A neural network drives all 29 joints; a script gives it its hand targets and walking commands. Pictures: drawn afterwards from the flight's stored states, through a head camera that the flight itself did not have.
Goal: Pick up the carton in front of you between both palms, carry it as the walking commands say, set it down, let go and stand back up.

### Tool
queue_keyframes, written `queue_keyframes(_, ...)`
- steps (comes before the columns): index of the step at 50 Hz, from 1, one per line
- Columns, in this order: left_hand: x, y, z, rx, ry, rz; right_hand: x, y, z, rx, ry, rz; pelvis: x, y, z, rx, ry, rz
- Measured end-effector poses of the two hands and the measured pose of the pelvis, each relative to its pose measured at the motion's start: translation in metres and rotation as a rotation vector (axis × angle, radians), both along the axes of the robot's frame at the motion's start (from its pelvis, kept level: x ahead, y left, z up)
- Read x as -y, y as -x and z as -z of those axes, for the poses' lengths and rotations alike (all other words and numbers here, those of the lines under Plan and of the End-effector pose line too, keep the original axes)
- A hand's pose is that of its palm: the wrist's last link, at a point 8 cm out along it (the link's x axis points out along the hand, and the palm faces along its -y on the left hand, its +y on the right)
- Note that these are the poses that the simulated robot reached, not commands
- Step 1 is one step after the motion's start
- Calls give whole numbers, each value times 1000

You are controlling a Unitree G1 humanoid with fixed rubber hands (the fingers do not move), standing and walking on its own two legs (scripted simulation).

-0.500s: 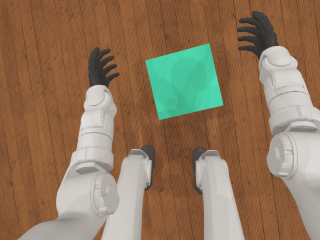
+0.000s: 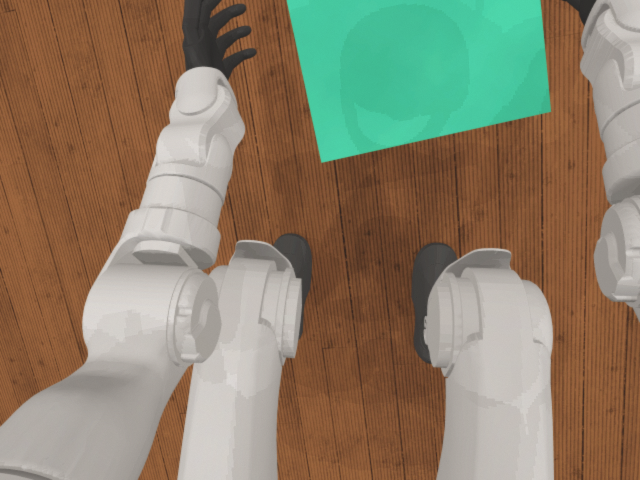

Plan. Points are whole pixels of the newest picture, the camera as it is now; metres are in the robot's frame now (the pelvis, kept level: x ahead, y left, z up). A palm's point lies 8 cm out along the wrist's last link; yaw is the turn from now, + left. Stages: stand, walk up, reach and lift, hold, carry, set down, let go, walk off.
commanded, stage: reach and lift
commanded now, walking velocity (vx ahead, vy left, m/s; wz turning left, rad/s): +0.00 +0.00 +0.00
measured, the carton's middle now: (403, 57) +0.52 -0.07 -0.28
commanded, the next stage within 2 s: none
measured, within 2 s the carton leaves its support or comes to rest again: leaves its support in 0.90 s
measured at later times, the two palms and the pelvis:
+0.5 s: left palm (224, 58) +0.52 +0.12 -0.19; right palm out of the picture +0.54 -0.22 -0.21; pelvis +0.01 +0.00 -0.02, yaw +1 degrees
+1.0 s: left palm (235, 36) +0.53 +0.10 -0.16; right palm out of the picture +0.54 -0.20 -0.19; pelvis +0.01 +0.00 -0.03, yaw +0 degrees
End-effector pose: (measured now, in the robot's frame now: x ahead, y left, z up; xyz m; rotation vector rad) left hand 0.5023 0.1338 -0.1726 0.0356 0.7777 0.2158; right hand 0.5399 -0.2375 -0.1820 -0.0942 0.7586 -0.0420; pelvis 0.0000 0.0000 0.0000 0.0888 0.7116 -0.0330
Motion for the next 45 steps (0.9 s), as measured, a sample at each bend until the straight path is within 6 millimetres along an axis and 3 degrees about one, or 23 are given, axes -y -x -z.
queue_keyframes(5,-7,-12,15,0,-12,6,-7,-1,29,-1,-2,-9,0,-1,16,35,-1,-11)
queue_keyframes(9,-7,-16,23,-2,-13,9,-10,-2,38,15,-2,-14,2,-4,23,56,-1,-17)
queue_keyframes(26,12,-13,17,5,5,31,-17,-2,23,21,-17,-24,3,-9,22,36,-5,-7)
queue_keyframes(32,36,-19,15,14,37,49,-28,-4,19,17,-20,-45,2,-5,21,41,-1,-5)
queue_keyframes(45,36,-26,7,15,42,-21,-37,-7,15,-35,9,-48,4,-8,31,44,5,-9)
